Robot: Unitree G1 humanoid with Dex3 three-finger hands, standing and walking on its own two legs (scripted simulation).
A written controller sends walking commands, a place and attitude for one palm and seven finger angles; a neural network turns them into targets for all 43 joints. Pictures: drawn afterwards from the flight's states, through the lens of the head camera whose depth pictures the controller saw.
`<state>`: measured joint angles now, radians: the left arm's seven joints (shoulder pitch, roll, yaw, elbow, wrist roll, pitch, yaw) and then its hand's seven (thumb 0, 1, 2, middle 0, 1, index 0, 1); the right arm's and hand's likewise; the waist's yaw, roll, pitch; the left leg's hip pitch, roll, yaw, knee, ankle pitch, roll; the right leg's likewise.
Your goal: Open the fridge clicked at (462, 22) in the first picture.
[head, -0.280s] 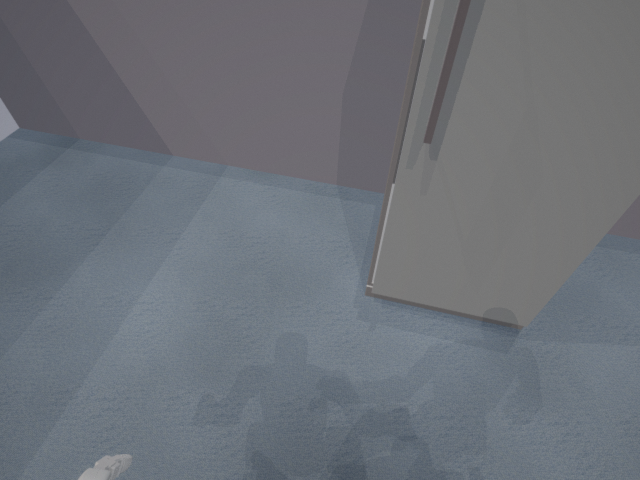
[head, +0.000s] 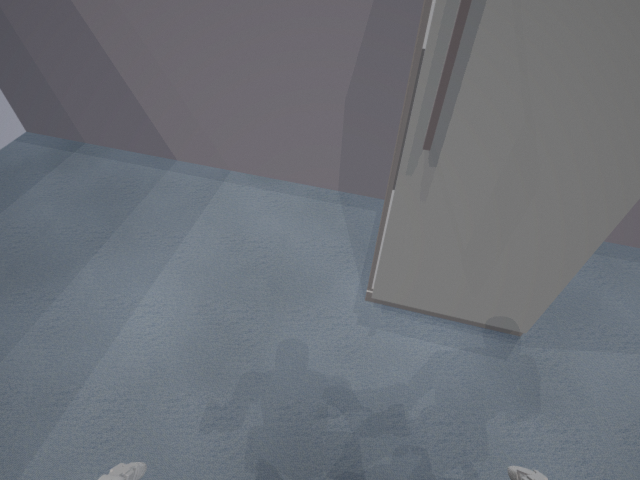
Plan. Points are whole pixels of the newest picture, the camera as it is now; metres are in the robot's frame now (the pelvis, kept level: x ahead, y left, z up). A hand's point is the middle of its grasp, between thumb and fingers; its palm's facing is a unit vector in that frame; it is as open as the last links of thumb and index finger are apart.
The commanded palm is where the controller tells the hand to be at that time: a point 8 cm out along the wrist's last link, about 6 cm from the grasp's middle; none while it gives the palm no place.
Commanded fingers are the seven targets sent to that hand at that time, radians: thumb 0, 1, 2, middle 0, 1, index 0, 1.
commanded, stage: stand and wait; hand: left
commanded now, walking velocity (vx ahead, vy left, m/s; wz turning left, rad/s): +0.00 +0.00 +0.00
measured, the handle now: (456, 33) +0.80 -0.19 +0.22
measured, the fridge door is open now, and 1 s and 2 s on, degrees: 0 0 0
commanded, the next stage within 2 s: look at it before walking up in 0.64 s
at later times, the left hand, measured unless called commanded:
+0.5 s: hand out of the picture +0.06 +0.24 -0.15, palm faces -0.03 -0.94 -0.34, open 7.4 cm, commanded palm none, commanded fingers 0.00 0.90 0.90 -0.20 -0.30 -0.20 -0.30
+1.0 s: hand out of the picture +0.06 +0.23 -0.15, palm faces -0.03 -0.94 -0.33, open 7.4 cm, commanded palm none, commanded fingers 0.00 0.90 0.90 -0.20 -0.30 -0.20 -0.30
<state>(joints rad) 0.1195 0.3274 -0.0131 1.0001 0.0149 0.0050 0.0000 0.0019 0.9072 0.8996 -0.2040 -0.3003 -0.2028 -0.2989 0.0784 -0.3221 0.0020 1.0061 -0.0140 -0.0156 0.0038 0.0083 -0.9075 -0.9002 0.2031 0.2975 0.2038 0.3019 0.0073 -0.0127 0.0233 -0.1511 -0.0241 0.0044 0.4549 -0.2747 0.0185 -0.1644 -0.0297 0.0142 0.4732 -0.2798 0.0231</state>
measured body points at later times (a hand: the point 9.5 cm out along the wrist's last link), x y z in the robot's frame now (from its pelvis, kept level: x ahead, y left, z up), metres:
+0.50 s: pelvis -0.02 -0.01 +0.00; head -0.01 -0.01 +0.45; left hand +0.06 +0.28 -0.13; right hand +0.06 -0.31 -0.13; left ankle -0.02 +0.11 -0.74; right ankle -0.02 -0.13 -0.74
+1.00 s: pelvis -0.02 -0.02 +0.01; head -0.02 -0.02 +0.46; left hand +0.06 +0.28 -0.13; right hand +0.05 -0.31 -0.13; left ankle -0.02 +0.11 -0.74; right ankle -0.02 -0.13 -0.74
